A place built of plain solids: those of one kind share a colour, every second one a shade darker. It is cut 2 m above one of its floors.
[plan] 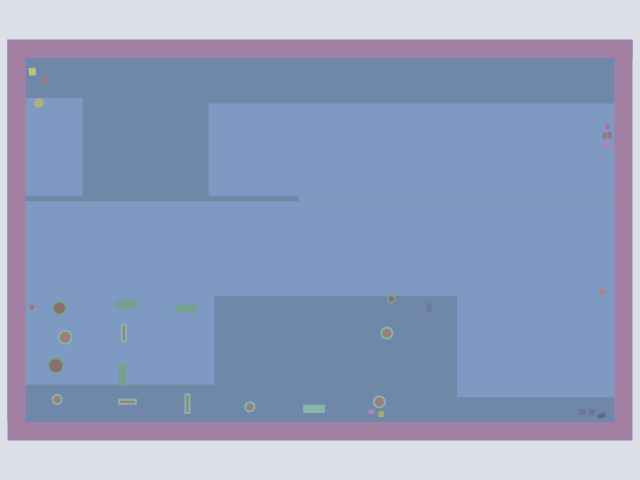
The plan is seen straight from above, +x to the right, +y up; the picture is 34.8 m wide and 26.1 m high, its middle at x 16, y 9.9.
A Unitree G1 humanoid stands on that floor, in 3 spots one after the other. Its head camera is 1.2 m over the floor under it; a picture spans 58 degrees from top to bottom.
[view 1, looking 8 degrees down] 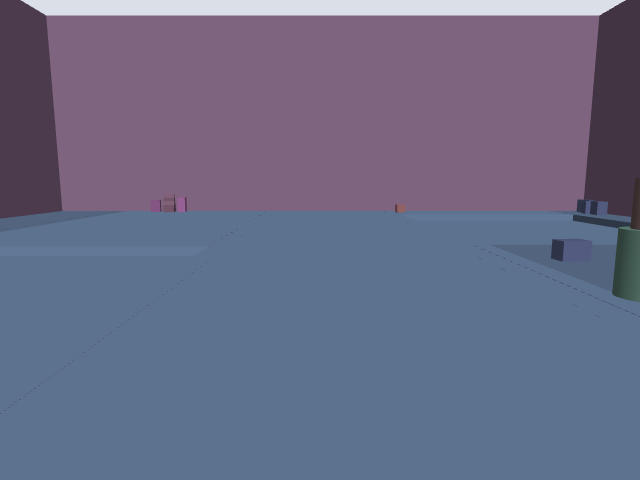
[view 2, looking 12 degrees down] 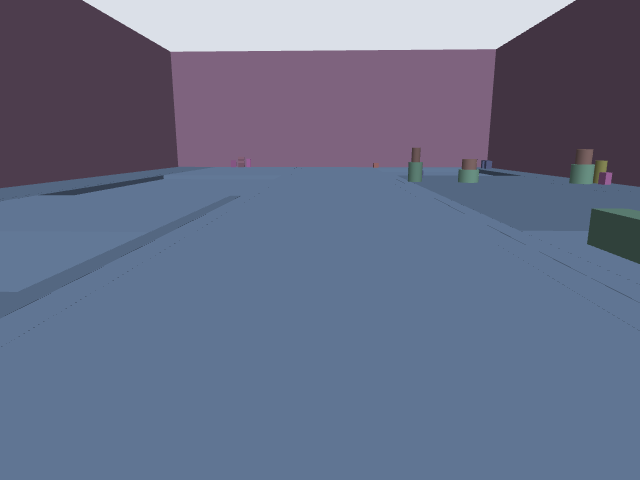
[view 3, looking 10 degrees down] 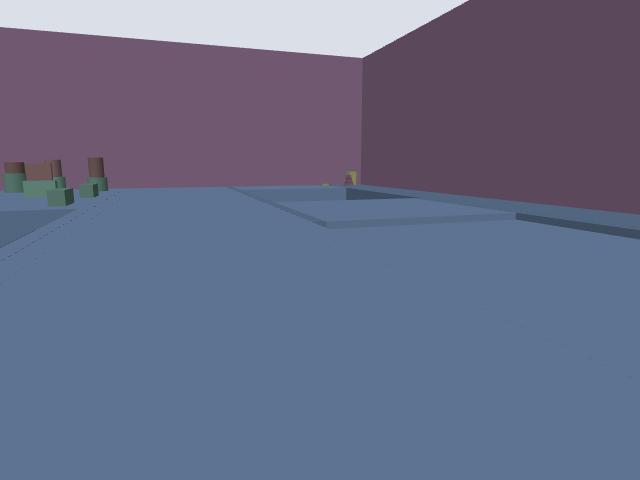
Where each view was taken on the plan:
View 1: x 15.54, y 10.00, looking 0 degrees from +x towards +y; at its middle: floor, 8.62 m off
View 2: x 3.84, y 9.60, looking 2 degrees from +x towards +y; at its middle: floor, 5.77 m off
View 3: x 23.38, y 9.23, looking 161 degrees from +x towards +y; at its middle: floor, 6.91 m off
